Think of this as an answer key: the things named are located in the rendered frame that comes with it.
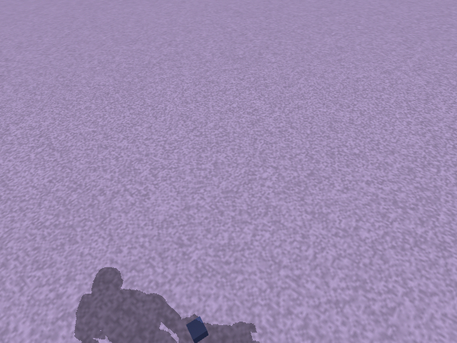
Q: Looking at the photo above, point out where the cube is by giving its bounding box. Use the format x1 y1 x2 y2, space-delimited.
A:
186 317 209 343

